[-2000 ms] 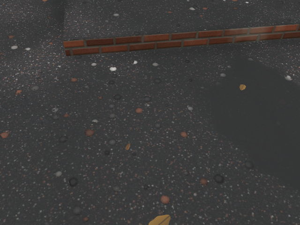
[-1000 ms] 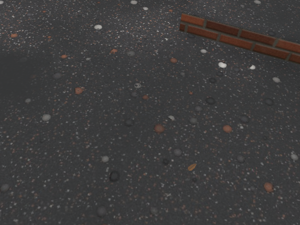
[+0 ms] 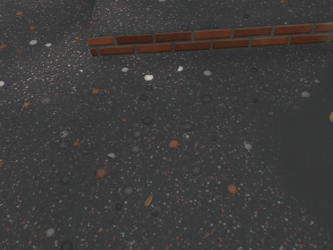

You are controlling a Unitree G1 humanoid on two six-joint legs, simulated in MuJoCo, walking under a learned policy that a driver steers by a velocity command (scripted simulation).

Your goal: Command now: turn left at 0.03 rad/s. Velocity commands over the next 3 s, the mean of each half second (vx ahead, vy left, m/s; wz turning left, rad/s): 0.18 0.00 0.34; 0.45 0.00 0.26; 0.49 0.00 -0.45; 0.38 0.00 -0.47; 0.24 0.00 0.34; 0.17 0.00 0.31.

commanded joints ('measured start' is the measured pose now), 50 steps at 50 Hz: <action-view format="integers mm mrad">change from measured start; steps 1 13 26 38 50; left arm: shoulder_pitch -13 38 -99 -256 257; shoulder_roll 124 198 180 85 217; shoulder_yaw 30 76 52 25 73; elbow -37 -21 -82 -57 64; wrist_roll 18 -24 -66 -18 -41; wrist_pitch -17 -21 -121 -122 -124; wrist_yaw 1 4 -32 -60 -69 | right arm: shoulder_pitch -24 7 305 290 354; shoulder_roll -61 -67 -201 -132 -102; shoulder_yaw -5 -4 -34 -5 31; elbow -50 -56 -41 -5 4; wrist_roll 10 31 11 16 -11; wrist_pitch -10 -28 -106 -87 -110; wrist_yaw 12 25 52 -11 9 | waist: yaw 23 44 -91 -75 108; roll -169 -134 111 69 -252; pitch -113 31 -57 21 -486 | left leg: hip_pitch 130 -40 671 405 -161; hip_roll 27 -15 316 67 -139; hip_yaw -3 64 -711 -152 -109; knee -149 -129 -705 -674 540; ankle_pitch -17 -164 -336 385 -246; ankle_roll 0 165 453 255 84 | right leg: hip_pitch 89 122 -692 -341 790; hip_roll -250 -368 -86 -70 -420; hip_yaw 162 307 37 -56 760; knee -140 -206 814 117 -97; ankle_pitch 286 -544 -279 355 16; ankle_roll -99 -144 69 120 -356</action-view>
